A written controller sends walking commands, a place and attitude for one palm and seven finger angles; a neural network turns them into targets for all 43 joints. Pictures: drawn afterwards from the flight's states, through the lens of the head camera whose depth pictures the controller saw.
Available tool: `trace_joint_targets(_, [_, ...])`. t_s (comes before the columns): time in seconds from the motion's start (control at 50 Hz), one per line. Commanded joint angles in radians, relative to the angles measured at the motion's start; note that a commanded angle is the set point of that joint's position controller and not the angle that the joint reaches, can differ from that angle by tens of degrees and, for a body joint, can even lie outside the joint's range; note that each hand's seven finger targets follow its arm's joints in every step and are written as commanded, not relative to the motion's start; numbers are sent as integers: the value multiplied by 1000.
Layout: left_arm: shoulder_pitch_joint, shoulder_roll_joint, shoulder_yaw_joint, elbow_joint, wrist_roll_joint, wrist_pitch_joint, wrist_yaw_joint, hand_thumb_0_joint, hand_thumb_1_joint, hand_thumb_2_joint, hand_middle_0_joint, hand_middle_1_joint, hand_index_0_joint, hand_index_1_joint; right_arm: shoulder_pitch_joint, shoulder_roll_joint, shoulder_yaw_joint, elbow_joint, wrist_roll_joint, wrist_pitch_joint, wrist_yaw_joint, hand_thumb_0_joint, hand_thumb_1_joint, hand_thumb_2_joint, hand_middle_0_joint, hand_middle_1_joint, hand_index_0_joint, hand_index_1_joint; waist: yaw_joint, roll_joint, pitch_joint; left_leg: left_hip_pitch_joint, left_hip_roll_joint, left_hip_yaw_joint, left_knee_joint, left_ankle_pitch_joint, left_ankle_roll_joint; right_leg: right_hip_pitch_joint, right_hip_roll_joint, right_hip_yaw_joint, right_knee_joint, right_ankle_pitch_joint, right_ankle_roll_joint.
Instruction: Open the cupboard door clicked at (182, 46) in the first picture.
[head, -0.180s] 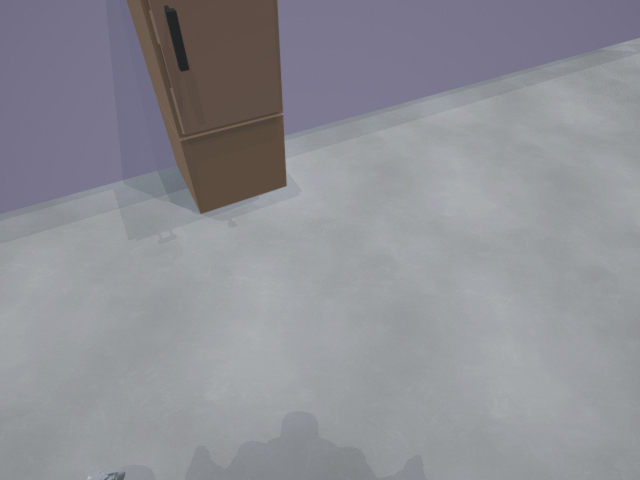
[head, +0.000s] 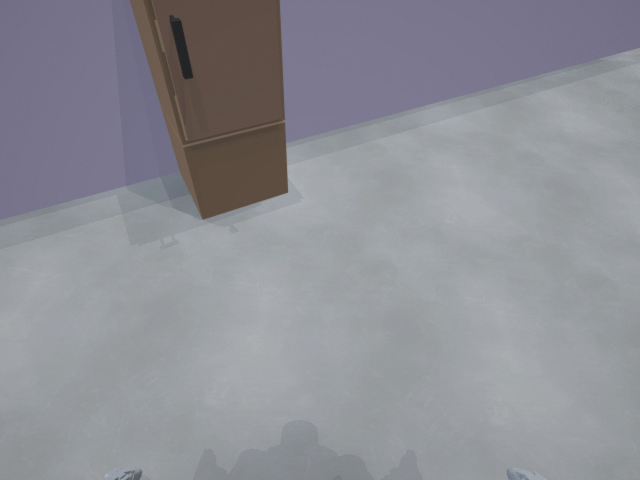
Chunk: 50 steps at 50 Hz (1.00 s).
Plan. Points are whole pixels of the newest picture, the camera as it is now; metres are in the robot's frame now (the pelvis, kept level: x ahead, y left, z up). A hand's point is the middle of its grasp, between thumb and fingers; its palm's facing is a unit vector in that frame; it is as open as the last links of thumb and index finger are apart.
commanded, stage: stand and wait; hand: left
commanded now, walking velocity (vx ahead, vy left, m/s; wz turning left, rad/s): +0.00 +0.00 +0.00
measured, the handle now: (180, 47) +1.29 +0.52 +0.00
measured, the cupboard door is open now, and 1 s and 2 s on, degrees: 0 0 0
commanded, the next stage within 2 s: look at it before walking up in 0.86 s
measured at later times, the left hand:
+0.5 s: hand out of the picture +0.06 +0.24 -0.15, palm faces -0.03 -0.94 -0.34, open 7.4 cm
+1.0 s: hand out of the picture +0.06 +0.23 -0.15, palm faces -0.05 -0.94 -0.33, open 7.4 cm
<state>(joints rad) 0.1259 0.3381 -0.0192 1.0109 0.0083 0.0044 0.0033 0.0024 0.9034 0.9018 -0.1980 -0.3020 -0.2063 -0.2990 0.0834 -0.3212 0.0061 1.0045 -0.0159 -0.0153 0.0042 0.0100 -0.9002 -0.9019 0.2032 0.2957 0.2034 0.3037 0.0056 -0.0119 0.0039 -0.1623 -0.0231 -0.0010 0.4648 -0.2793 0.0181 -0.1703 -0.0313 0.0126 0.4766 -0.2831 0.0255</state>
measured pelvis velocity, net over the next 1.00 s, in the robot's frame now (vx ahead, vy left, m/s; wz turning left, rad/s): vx -0.02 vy -0.01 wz -0.01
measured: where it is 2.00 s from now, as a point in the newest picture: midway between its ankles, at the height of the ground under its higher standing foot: outside the picture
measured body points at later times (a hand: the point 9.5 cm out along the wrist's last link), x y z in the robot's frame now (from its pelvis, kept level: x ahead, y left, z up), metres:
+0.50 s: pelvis -0.01 -0.01 +0.00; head -0.01 +0.00 +0.45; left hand +0.06 +0.29 -0.13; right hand +0.06 -0.31 -0.12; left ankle -0.02 +0.11 -0.74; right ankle -0.02 -0.14 -0.74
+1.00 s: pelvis -0.02 -0.01 +0.01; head -0.01 -0.01 +0.46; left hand +0.06 +0.28 -0.13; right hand +0.06 -0.31 -0.13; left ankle -0.02 +0.11 -0.74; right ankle -0.02 -0.14 -0.74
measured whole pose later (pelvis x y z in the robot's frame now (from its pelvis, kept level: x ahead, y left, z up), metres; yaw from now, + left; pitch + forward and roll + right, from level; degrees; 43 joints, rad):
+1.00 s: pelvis -0.02 -0.01 +0.01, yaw -1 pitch -2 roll +0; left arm 0.14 0.34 -0.02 1.09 0.01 0.00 0.00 0.00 0.90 0.90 -0.20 -0.30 -0.21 -0.30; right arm 0.12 -0.33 0.00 1.11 -0.01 -0.01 0.01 0.01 -0.90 -0.90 0.20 0.30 0.20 0.30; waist 0.00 -0.01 0.03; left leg -0.14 0.00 0.00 0.38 -0.21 0.00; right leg -0.16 -0.01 0.02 0.39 -0.21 0.01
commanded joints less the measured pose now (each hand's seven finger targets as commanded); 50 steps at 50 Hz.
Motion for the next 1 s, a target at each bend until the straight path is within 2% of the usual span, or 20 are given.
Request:
trace_joint_targets(0.0, [-45, 203, 56, -66, 4, -22, 13, 0, 900, 900, -200, -300, -200, -300, -46, -218, -53, -53, 1, -20, -20, 0, -900, -900, 200, 300, 200, 300, -5, 8, -54, 14, 128, -88, -79, 284, 29, 14, -80, 62, -64, 239, -55])
trace_joint_targets(0.18, [-34, 201, 56, -42, 2, -27, 12, 0, 900, 900, -200, -300, -200, -300, -47, -214, -51, -21, 3, -20, -21, 0, -900, -900, 200, 300, 200, 300, -4, 12, -64, 39, 131, -84, -89, 296, 22, 33, -86, 73, -86, 278, -55])
trace_joint_targets(0.38, [-33, 206, 53, -8, 1, -26, 10, 0, 900, 900, -200, -300, -200, -300, -32, -221, -47, 19, 6, -18, -19, 0, -900, -900, 200, 300, 200, 300, -4, 17, -30, 22, 135, -90, -129, 202, 18, 24, -87, 87, -125, 196, -56])
trace_joint_targets(0.66, [-33, 207, 50, 7, 3, -25, 8, 0, 900, 900, -200, -300, -200, -300, -18, -225, -44, 43, 6, -18, -15, 0, -900, -900, 200, 300, 200, 300, -4, 10, -9, 13, 138, -100, -159, 137, 16, -1, -83, 97, -153, 113, -54])
trace_joint_targets(0.9, [-32, 205, 50, 6, 5, -28, 8, 0, 900, 900, -200, -300, -200, -300, -17, -224, -45, 44, 9, -18, -14, 0, -900, -900, 200, 300, 200, 300, -4, 10, -21, 23, 140, -101, -153, 161, 15, -1, -80, 100, -150, 138, -53])
trace_joint_targets(0.98, [-28, 205, 51, 10, 3, -30, 8, 0, 900, 900, -200, -300, -200, -300, -19, -223, -43, 47, 8, -21, -15, 0, -900, -900, 200, 300, 200, 300, -4, 10, -39, 35, 141, -94, -147, 198, 14, 15, -85, 99, -145, 186, -54])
